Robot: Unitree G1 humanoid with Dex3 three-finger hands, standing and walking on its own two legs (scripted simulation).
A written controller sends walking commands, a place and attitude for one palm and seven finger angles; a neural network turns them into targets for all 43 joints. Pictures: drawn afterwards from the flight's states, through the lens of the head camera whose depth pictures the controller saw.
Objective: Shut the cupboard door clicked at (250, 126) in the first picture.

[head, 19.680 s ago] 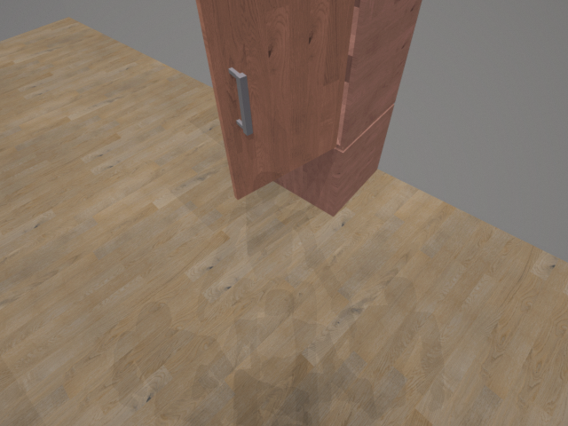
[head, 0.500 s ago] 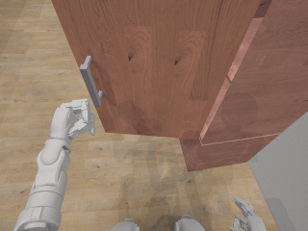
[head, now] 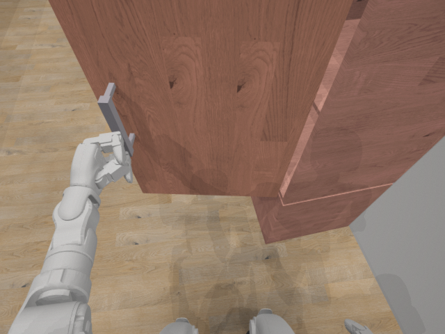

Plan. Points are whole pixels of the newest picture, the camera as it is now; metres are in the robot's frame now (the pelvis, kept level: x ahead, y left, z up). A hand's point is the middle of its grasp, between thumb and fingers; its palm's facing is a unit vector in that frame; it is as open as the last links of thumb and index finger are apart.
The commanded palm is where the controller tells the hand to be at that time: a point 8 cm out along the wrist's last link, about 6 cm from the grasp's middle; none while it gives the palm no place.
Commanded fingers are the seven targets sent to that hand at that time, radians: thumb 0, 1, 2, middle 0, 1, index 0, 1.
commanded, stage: bring the fist close to the handle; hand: left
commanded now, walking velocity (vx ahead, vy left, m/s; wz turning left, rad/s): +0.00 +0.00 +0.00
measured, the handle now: (120, 122) +0.50 +0.21 +0.06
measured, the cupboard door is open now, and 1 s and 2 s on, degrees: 76 69 58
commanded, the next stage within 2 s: push the door shut along its arc in 0.08 s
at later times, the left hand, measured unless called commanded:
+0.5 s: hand (131, 144) +0.44 +0.17 +0.07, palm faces -0.11 -0.99 -0.03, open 3.1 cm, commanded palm +0.42 +0.22 +0.07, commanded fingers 0.00 0.90 0.90 -1.30 -1.50 -1.30 -1.50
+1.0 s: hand (139, 130) +0.47 +0.16 +0.07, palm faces -0.23 -0.97 -0.03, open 3.2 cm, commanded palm +0.48 +0.20 +0.07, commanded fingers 0.00 0.90 0.90 -1.30 -1.50 -1.30 -1.50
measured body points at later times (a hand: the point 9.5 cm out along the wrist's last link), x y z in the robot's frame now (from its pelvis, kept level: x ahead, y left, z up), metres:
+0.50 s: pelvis -0.01 +0.00 -0.01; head +0.08 +0.00 +0.43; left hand +0.44 +0.23 +0.08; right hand +0.09 -0.26 -0.12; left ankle -0.01 +0.11 -0.68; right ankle +0.04 -0.12 -0.68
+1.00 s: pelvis -0.02 +0.00 -0.02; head +0.10 +0.02 +0.41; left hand +0.48 +0.22 +0.07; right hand +0.01 -0.27 -0.13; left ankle -0.01 +0.11 -0.68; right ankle +0.04 -0.12 -0.68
